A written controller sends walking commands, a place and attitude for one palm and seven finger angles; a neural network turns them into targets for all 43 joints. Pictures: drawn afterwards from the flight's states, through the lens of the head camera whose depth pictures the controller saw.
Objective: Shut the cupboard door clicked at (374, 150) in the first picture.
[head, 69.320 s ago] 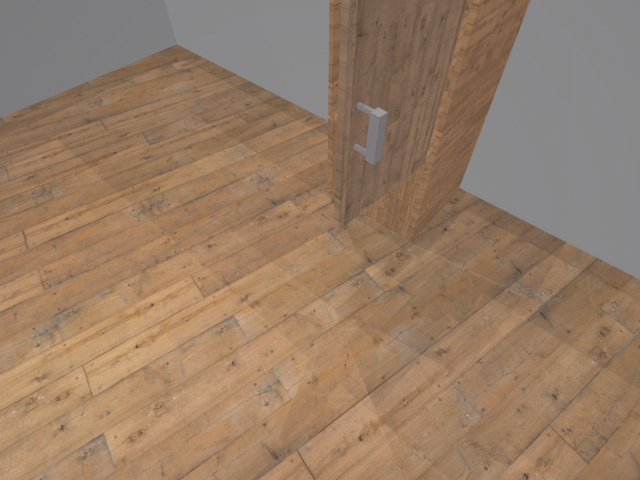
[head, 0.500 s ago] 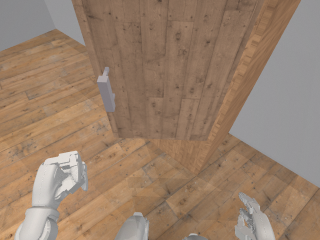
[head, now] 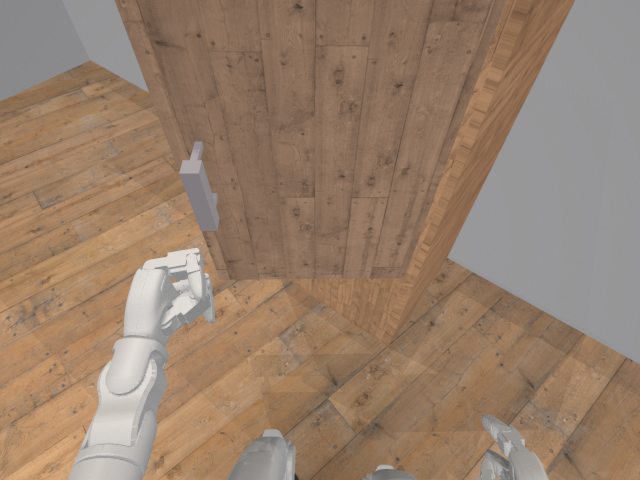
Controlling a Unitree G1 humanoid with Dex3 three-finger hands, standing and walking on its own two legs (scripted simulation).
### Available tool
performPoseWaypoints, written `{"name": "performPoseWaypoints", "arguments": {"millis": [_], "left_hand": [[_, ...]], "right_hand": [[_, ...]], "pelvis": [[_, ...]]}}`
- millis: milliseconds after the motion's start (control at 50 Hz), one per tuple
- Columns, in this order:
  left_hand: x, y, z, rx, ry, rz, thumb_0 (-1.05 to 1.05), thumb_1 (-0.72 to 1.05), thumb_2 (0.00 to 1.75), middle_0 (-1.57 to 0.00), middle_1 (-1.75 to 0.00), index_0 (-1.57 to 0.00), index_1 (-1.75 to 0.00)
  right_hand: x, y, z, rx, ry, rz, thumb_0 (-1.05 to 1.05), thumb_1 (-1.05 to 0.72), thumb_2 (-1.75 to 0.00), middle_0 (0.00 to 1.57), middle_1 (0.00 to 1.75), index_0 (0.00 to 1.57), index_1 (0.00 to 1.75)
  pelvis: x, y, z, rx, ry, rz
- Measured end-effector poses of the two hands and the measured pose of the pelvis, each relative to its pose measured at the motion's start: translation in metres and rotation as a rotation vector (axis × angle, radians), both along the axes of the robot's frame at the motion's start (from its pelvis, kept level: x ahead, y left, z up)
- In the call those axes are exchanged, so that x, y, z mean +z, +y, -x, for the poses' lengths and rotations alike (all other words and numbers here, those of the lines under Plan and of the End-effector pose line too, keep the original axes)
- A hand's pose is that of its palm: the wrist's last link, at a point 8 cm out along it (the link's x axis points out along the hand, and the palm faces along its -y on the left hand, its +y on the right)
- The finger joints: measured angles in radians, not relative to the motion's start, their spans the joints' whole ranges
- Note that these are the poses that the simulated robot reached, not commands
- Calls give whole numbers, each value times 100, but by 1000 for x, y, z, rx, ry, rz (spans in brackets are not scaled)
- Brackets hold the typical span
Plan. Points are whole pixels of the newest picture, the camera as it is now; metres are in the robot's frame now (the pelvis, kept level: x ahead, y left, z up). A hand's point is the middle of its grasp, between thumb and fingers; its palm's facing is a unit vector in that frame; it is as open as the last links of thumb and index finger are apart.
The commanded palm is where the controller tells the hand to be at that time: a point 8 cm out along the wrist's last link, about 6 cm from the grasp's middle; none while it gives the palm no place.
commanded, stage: bring the fist close to the handle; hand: left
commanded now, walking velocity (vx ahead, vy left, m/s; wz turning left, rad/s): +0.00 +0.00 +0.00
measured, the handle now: (203, 186) +0.50 +0.20 +0.05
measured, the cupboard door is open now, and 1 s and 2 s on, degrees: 38 38 25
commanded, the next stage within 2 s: push the door shut along its arc in 0.74 s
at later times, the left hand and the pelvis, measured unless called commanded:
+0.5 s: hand (230, 230) +0.42 +0.15 +0.06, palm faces +0.08 -1.00 -0.01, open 3.1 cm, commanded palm +0.38 +0.20 +0.06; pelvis +0.00 -0.01 +0.00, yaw -1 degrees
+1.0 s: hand (219, 239) +0.41 +0.16 +0.05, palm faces +0.05 -1.00 -0.02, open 3.1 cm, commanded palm +0.40 +0.21 +0.06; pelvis +0.00 -0.01 +0.00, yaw -1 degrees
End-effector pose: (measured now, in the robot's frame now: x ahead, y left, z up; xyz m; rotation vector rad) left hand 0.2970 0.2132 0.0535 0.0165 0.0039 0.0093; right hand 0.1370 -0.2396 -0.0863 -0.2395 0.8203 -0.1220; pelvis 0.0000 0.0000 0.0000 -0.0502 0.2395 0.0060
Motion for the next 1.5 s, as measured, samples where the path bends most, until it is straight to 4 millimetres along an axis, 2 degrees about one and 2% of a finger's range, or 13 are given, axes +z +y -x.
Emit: {"name": "performPoseWaypoints", "arguments": {"millis": [80, 240, 420, 520, 600, 720, 820, 920, 1000, 1080, 1180, 1300, 1500], "left_hand": [[-1, -5, -14, 21, -7, 8, 1, 90, 90, -130, -150, -131, -150], [12, 0, -50, 62, -69, -25, 1, 90, 90, -130, -150, -131, -150], [1, -15, -87, 54, 1, 9, 1, 90, 90, -130, -150, -131, -150], [8, -14, -94, 73, -51, -7, 2, 90, 90, -130, -150, -130, -150], [2, -7, -90, 76, -6, -26, 1, 90, 90, -130, -150, -130, -150], [-2, 4, -81, 97, -5, -2, 2, 90, 90, -130, -150, -130, -150], [6, 2, -80, 72, -61, -7, 2, 91, 90, -130, -150, -130, -150], [0, -1, -81, 43, -10, -1, 1, 90, 90, -130, -150, -131, -150], [-2, 1, -87, 39, 5, -1, 1, 90, 90, -130, -150, -131, -150], [7, 2, -101, 22, -47, -11, 2, 90, 90, -130, -150, -131, -150], [10, 5, -118, -13, -31, -21, 1, 90, 90, -133, -150, -131, -150], [9, 8, -136, -37, -3, -11, 1, 90, 90, -134, -150, -132, -150], [5, 0, -161, -89, 6, -16, 1, 90, 90, -132, -150, -132, -150]], "right_hand": [[-1, -2, 7, -12, 20, 6, 2, -90, -90, 20, 30, 20, 30], [-9, -9, 26, -28, 81, 9, 1, -90, -90, 20, 30, 20, 30], [-17, -20, 58, -78, 183, 18, 1, -90, -90, 20, 30, 20, 30], [-20, -26, 73, -111, 232, 8, 1, -90, -90, 20, 30, 20, 30], [-21, -27, 79, -128, 266, -5, 1, -90, -90, 20, 30, 20, 30], [-19, -29, 75, -127, 274, 4, 1, -90, -90, 20, 30, 20, 30], [-18, -30, 60, -110, 242, 14, 1, -90, -90, 20, 30, 20, 30], [-14, -28, 45, -99, 198, 12, 1, -90, -90, 20, 30, 20, 30], [-13, -25, 39, -89, 177, 19, 1, -90, -90, 20, 30, 20, 30], [-16, -24, 41, -85, 183, 29, 1, -90, -90, 20, 30, 20, 30], [-24, -23, 57, -92, 234, 31, 1, -90, -90, 20, 30, 20, 30], [-30, -23, 88, -119, 316, 37, 1, -90, -90, 20, 30, 20, 30], [-34, -26, 135, -180, 424, 61, 1, -90, -90, 20, 30, 20, 30]], "pelvis": [[1, -1, 3, -5, 1, -4], [-2, -3, 7, -6, 13, -2], [-3, -6, 7, -14, 40, -7], [-3, -8, 2, -30, 53, -16], [-1, -10, -1, -34, 48, -21], [1, -12, -3, -27, 44, -18], [1, -11, -4, -21, 43, -14], [1, -10, -3, -20, 40, -13], [0, -9, -1, -16, 41, -10], [-4, -8, 2, -11, 48, -4], [-8, -5, 5, -7, 65, 3], [-12, -2, 9, -4, 88, 10], [-21, 2, 12, -10, 125, 21]]}}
